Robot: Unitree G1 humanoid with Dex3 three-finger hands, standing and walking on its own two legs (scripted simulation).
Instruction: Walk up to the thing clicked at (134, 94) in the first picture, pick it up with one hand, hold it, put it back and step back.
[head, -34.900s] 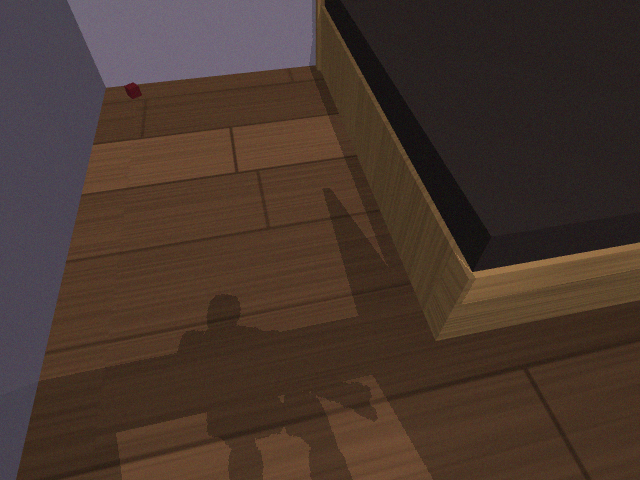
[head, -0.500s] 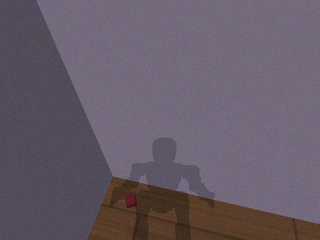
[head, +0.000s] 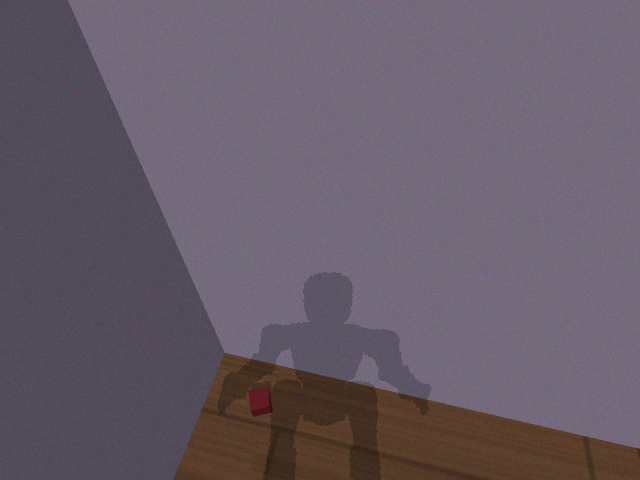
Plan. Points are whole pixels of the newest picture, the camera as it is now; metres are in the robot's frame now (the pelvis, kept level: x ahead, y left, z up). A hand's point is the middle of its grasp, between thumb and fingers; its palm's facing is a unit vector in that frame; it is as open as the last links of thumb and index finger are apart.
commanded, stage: stand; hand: left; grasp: from above
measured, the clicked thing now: (260, 401) +0.44 +0.19 -0.75
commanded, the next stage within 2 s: step back in 0.34 s
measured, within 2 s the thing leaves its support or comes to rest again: neither
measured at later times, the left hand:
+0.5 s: hand out of the picture +0.07 +0.27 -0.16, palm faces +0.01 -0.93 -0.37, open 7.4 cm
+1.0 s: hand out of the picture +0.01 +0.32 -0.18, palm faces -0.11 -0.92 -0.37, open 7.4 cm
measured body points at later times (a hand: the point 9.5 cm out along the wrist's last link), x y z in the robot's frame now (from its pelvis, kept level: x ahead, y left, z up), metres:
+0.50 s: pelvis -0.03 +0.01 -0.01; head +0.02 +0.00 +0.44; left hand +0.07 +0.32 -0.14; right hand +0.06 -0.30 -0.14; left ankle -0.02 +0.14 -0.72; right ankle +0.00 -0.12 -0.75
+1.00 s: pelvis -0.12 +0.06 -0.02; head -0.04 +0.07 +0.42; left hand +0.02 +0.36 -0.15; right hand -0.03 -0.25 -0.14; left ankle -0.05 +0.15 -0.75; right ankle -0.15 -0.07 -0.72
